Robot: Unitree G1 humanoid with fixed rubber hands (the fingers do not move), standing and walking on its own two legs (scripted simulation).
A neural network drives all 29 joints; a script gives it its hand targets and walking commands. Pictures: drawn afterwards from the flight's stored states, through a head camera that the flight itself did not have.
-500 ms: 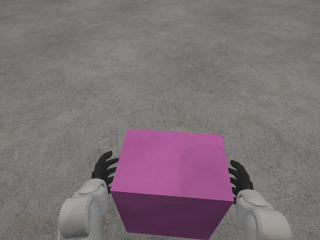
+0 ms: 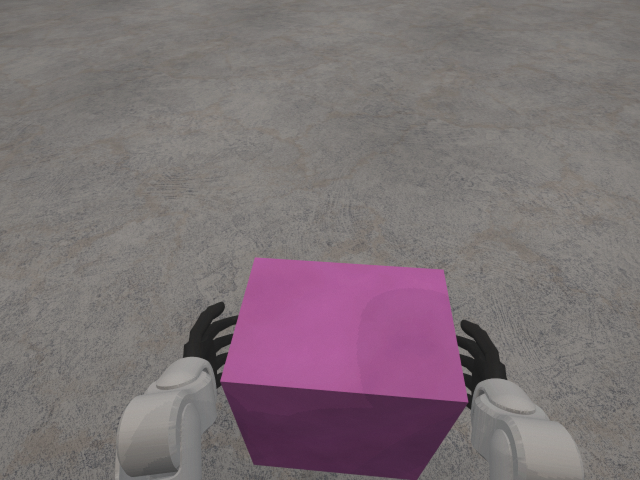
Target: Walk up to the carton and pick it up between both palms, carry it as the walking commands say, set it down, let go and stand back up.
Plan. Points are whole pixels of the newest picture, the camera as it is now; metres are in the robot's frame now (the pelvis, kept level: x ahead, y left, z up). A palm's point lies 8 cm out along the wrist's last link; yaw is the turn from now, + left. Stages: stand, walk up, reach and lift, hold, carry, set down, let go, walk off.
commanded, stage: carry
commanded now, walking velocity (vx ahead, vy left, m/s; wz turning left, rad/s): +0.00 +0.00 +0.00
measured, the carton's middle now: (340, 375) +0.27 +0.01 +0.02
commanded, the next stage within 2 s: none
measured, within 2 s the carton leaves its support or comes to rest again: neither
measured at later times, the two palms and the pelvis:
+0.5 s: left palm (199, 370) +0.23 +0.16 +0.08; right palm (486, 391) +0.23 -0.14 +0.08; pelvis +0.00 +0.00 +0.00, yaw +0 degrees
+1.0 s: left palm (218, 377) +0.23 +0.14 +0.08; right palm (508, 406) +0.22 -0.16 +0.07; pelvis -0.01 -0.02 +0.00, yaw -1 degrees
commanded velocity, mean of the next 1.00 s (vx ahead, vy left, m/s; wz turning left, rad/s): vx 0.00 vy -0.06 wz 0.00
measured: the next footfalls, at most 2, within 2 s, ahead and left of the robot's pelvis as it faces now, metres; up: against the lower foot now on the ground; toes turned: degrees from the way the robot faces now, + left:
right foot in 1.80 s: +0.00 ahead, -0.16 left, +0.00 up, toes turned -5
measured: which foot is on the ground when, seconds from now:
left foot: down 0.00-1.00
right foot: down 0.00-1.00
